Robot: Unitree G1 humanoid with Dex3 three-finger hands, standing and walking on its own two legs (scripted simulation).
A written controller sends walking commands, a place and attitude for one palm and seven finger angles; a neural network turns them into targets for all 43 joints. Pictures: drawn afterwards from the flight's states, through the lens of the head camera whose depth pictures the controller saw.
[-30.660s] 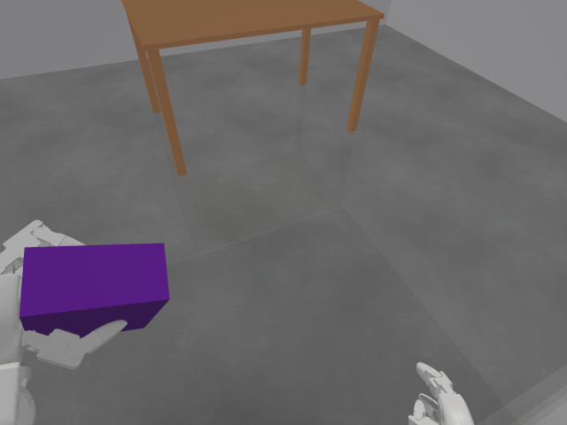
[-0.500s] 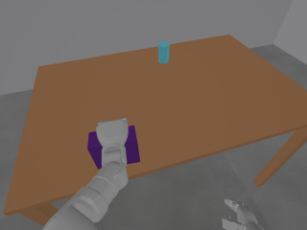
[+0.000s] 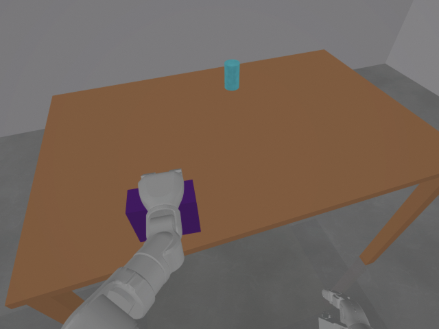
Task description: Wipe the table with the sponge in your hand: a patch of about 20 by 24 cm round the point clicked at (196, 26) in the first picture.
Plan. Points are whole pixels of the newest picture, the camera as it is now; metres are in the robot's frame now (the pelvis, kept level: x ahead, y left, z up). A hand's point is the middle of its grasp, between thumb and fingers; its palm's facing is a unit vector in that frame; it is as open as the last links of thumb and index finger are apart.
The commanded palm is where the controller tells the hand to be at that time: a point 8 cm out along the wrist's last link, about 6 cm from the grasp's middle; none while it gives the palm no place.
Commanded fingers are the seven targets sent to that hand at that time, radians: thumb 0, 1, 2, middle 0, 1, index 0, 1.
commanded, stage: wipe back along the third lane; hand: left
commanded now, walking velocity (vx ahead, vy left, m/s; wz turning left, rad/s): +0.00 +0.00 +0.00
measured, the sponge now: (167, 216) +0.35 +0.16 -0.03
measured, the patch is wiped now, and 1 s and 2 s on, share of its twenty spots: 1.00 1.00 1.00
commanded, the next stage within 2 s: slide back across to the middle lane in 0.10 s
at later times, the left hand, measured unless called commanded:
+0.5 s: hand (161, 205) +0.35 +0.16 +0.02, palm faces -0.01 -0.07 -1.00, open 10.0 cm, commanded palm +0.30 +0.17 +0.07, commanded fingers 0.00 0.10 1.30 -1.20 -1.60 -1.20 -1.60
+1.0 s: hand (130, 219) +0.31 +0.22 +0.02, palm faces -0.02 -0.09 -1.00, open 10.0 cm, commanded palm +0.28 +0.22 +0.07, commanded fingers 0.00 0.10 1.30 -1.20 -1.60 -1.20 -1.60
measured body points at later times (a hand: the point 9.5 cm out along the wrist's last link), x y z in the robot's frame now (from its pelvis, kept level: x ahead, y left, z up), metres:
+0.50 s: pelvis +0.00 -0.01 +0.00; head +0.00 -0.03 +0.45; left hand +0.34 +0.16 +0.08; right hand +0.20 -0.23 -0.10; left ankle -0.05 +0.11 -0.73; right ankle +0.01 -0.11 -0.73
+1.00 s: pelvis +0.00 +0.00 +0.01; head +0.00 -0.03 +0.46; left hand +0.31 +0.22 +0.08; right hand +0.22 -0.23 -0.08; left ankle -0.05 +0.11 -0.73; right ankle +0.01 -0.11 -0.73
